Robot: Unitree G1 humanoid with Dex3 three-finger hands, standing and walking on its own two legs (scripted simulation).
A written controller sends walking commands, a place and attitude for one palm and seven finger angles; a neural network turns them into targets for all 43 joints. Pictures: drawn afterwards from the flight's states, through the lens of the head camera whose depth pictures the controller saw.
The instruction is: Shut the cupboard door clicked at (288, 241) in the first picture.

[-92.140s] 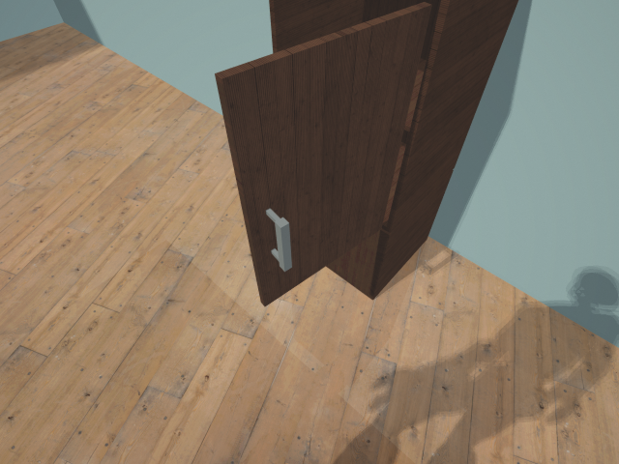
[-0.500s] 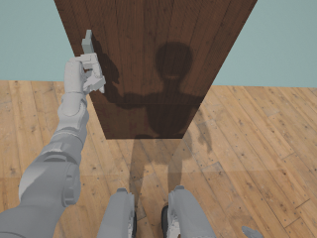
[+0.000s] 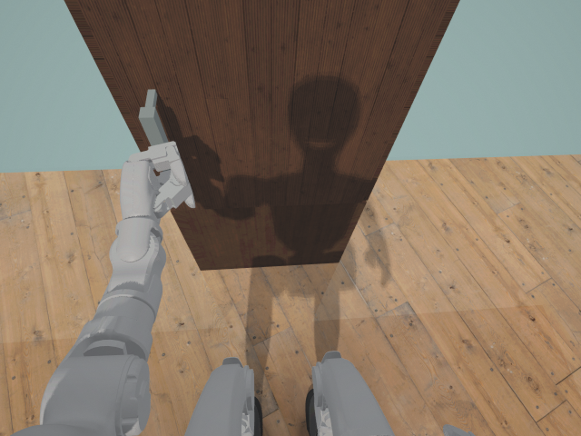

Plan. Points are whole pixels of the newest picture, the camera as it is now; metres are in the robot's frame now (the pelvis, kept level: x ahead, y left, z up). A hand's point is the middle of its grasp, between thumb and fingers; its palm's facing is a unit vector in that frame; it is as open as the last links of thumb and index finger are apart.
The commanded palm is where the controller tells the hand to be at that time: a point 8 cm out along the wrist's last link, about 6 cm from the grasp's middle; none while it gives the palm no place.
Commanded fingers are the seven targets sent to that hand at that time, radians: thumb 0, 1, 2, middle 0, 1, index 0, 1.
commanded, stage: pull the fist back off the door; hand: left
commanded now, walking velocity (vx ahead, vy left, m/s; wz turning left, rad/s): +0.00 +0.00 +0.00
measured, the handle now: (162, 138) +0.53 +0.17 +0.04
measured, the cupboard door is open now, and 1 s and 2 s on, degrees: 0 0 0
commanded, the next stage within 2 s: draw the hand back to the body in 0.20 s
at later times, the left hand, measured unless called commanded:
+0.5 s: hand (168, 208) +0.39 +0.14 +0.08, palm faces +0.03 -1.00 -0.03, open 3.1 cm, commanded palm +0.35 +0.20 +0.09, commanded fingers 0.00 0.90 0.90 -1.30 -1.50 -1.30 -1.50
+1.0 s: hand (58, 228) +0.32 +0.20 +0.17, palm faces +0.20 -0.94 -0.28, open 3.1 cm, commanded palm +0.28 +0.25 +0.20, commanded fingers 0.00 0.90 0.90 -0.89 -1.05 -0.89 -1.05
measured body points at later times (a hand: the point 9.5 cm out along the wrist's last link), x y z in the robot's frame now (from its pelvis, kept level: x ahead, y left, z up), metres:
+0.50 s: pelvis +0.06 -0.02 +0.04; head +0.16 -0.02 +0.47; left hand +0.38 +0.19 +0.08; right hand +0.25 -0.25 -0.07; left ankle +0.07 +0.08 -0.61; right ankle +0.08 -0.11 -0.61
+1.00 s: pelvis +0.08 -0.01 +0.10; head +0.09 -0.03 +0.55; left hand +0.30 +0.25 +0.18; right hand +0.26 -0.24 +0.02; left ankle +0.07 +0.08 -0.61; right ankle +0.07 -0.11 -0.61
